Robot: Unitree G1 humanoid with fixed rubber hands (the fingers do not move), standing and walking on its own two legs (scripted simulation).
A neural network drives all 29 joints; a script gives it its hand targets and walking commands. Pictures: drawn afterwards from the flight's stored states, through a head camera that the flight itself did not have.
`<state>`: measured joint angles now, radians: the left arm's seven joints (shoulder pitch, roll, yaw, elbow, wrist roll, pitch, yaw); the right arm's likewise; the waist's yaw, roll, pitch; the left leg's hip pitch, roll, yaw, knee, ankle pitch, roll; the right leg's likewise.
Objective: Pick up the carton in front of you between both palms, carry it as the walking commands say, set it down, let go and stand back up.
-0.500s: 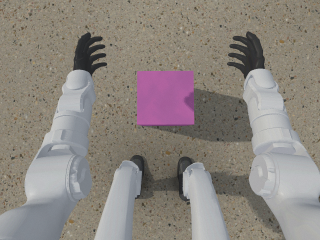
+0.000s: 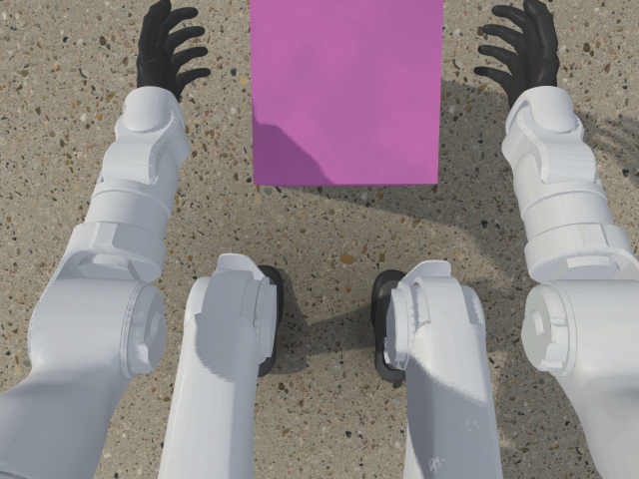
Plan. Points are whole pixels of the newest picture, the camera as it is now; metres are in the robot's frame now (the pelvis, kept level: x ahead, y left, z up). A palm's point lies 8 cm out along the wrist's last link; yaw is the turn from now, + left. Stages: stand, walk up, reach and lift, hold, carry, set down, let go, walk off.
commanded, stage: reach and lift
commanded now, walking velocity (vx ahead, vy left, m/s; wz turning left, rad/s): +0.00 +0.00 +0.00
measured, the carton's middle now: (340, 115) +0.50 -0.01 -0.30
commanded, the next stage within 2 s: none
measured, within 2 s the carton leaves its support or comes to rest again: leaves its support in 1.08 s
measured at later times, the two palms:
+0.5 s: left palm (197, 99) +0.50 +0.17 -0.23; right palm (487, 100) +0.51 -0.20 -0.24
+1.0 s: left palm (221, 93) +0.51 +0.14 -0.23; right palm (463, 94) +0.52 -0.16 -0.23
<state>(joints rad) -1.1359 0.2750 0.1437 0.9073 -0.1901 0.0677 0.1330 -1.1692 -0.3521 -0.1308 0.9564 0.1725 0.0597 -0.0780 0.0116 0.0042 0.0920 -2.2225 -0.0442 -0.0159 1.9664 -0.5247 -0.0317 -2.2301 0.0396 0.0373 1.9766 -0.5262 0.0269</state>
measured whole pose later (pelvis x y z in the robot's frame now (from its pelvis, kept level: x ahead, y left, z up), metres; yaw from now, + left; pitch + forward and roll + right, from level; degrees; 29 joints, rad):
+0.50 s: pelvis +0.00 +0.00 -0.06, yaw +1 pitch +38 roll +1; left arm -1.27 0.30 0.03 1.08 -0.30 -0.02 0.15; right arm -1.29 -0.38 -0.03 1.10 0.24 -0.02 -0.10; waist 0.01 0.02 0.28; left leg -2.29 -0.05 -0.02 2.17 -0.55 -0.05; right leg -2.30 0.02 0.02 2.19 -0.56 0.01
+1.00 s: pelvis -0.01 +0.00 -0.06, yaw +0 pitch +37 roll +1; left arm -1.39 0.22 0.13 1.19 -0.21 0.00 0.19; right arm -1.43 -0.29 -0.04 1.24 0.18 0.02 -0.14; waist 0.00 0.03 0.29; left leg -2.29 -0.07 -0.03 2.16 -0.53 -0.05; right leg -2.29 0.04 0.03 2.18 -0.53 0.02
